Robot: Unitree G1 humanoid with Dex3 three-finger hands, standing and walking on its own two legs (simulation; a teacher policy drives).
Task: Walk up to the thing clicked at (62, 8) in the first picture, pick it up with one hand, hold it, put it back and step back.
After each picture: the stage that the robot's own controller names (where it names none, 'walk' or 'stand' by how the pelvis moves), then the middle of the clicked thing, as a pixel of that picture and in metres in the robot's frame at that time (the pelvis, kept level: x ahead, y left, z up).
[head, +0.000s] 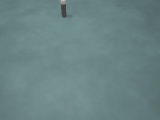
stand; (63, 8) +2.03 +0.26 -0.66
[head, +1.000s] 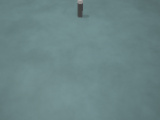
walk; (80, 8) +1.90 +0.15 -0.64
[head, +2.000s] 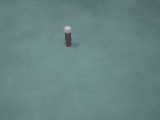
walk; (68, 37) +1.36 +0.22 -0.64
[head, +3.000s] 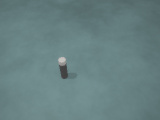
walk; (63, 68) +0.95 +0.24 -0.65
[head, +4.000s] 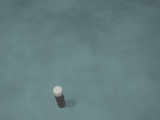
walk; (59, 97) +0.64 +0.24 -0.65
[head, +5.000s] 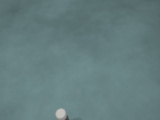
walk; (64, 119) +0.44 +0.23 -0.64
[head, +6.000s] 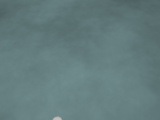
stand; out of the picture +0.40 +0.19 -0.64
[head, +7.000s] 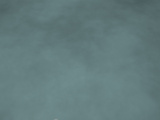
walk; out of the picture +0.38 +0.18 -0.66
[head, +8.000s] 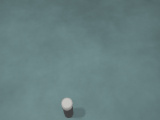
walk; (67, 108) +0.41 +0.12 -0.60
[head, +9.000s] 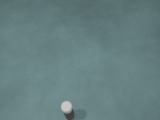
walk; (68, 111) +0.38 +0.15 -0.61
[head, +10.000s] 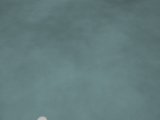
stand; out of the picture +0.41 +0.27 -0.65
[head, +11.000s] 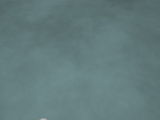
stand; out of the picture +0.39 +0.26 -0.66
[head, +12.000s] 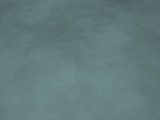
stand; out of the picture +0.37 +0.27 -0.66
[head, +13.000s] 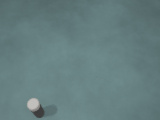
go down; (36, 108) +0.39 +0.27 -0.58
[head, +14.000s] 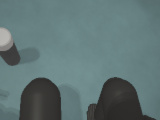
go down; (7, 49) +0.45 +0.30 -0.24
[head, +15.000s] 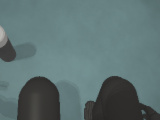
close in; (2, 46) +0.45 +0.30 -0.24
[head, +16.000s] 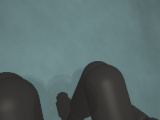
close in; out of the picture +0.43 +0.34 -0.16
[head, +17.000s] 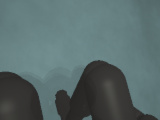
lift; out of the picture +0.42 +0.34 -0.16
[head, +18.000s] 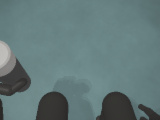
lift; (10, 72) +0.34 +0.23 -0.01
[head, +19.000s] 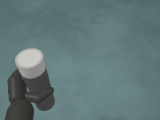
hold; (39, 84) +0.32 +0.16 +0.05
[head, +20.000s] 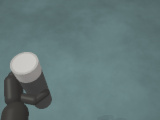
hold; (35, 85) +0.32 +0.17 +0.05
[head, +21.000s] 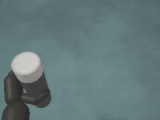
hold; (35, 84) +0.32 +0.17 +0.05
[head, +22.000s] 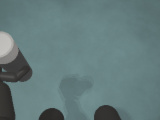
crouch; (13, 62) +0.40 +0.22 -0.02
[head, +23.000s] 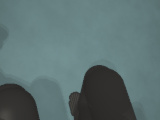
lower; out of the picture +0.48 +0.32 -0.10
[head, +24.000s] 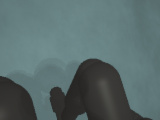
lower; out of the picture +0.43 +0.34 -0.17
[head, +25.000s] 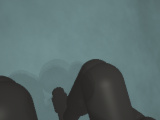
lower; out of the picture +0.43 +0.35 -0.16
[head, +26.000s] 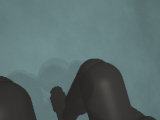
lower; out of the picture +0.43 +0.35 -0.16
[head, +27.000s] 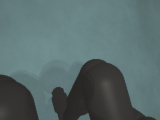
lower; out of the picture +0.42 +0.35 -0.16
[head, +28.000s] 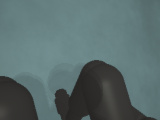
open; out of the picture +0.43 +0.34 -0.17
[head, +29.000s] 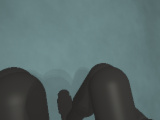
stand; out of the picture +0.42 +0.33 -0.18
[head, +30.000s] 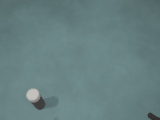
stand; (36, 100) +0.41 +0.26 -0.51
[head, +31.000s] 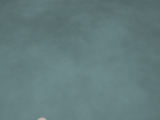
stand; out of the picture +0.38 +0.25 -0.60
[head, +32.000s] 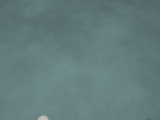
stand; out of the picture +0.39 +0.25 -0.60
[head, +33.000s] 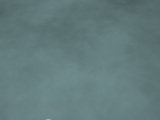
stand; out of the picture +0.40 +0.24 -0.65
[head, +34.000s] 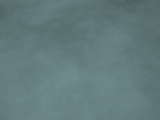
stand; out of the picture +0.39 +0.25 -0.66
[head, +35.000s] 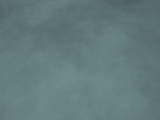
stand; out of the picture +0.37 +0.25 -0.66
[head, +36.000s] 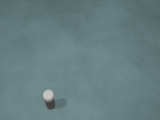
walk; (49, 100) +0.47 +0.19 -0.65
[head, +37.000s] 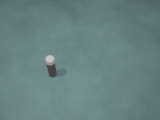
walk; (51, 67) +0.75 +0.26 -0.63
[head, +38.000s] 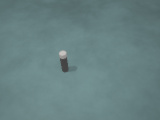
stand; (64, 61) +1.04 +0.24 -0.64
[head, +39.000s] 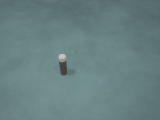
stand; (63, 65) +1.00 +0.21 -0.66
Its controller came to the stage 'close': yes
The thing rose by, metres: 0.70
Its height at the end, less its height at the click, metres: +0.00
